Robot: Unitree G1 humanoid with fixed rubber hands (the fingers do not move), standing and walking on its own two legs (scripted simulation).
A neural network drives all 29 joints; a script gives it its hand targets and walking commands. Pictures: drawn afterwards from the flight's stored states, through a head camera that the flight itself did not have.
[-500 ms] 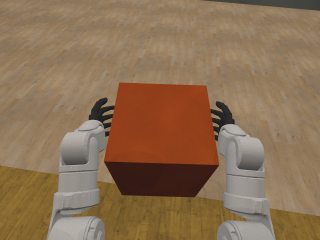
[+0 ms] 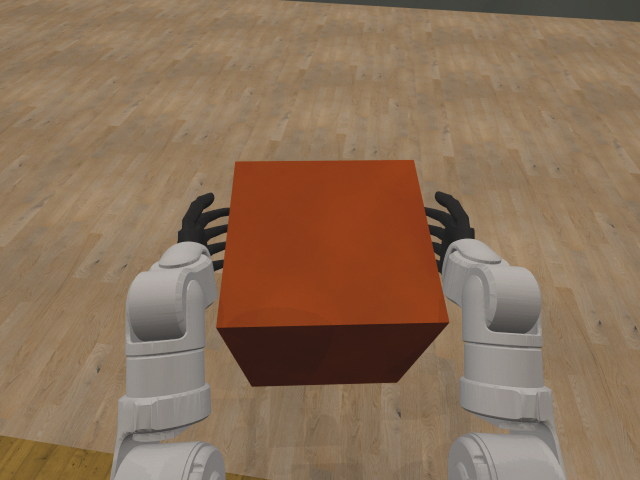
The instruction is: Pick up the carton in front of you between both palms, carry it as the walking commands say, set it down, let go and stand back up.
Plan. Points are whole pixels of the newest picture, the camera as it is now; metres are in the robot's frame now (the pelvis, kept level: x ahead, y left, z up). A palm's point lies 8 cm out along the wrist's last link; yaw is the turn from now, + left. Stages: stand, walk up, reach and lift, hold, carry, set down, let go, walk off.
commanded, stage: carry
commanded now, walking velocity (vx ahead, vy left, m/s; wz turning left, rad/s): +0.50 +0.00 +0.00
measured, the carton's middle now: (325, 284) +0.34 -0.02 +0.07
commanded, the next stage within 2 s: none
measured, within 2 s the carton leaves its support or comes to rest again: neither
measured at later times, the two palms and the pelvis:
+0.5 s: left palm (214, 137) +0.62 +0.15 +0.11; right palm (388, 138) +0.62 -0.15 +0.11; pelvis +0.29 +0.00 -0.01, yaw -2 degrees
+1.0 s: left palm (247, 69) +0.92 +0.12 +0.10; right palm (380, 67) +0.91 -0.18 +0.11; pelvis +0.58 -0.02 -0.01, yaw -1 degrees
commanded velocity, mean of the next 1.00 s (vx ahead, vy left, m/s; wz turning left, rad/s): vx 0.47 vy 0.00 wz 0.00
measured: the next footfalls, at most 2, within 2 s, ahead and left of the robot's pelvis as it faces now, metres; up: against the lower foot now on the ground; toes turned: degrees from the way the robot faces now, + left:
left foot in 0.52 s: +0.49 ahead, +0.06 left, -0.02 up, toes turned +2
right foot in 1.04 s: +0.79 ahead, -0.12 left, -0.02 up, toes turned +1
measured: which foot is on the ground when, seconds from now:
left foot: up 0.00-0.50, down 0.52-1.00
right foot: down 0.00-0.54, up 0.56-1.00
